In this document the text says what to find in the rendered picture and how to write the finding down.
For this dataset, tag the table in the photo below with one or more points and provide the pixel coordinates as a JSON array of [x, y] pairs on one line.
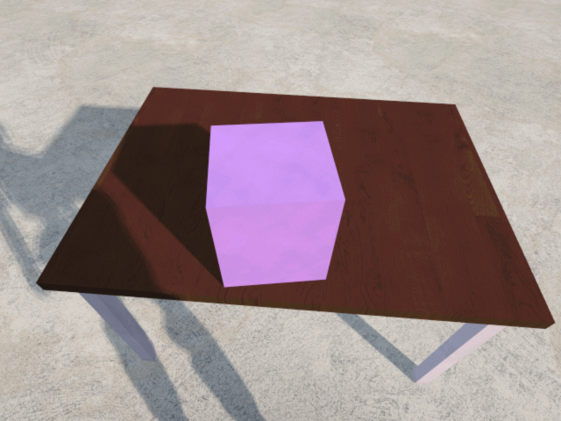
[[422, 234]]

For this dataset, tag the carton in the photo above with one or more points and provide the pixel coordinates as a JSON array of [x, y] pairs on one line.
[[274, 202]]

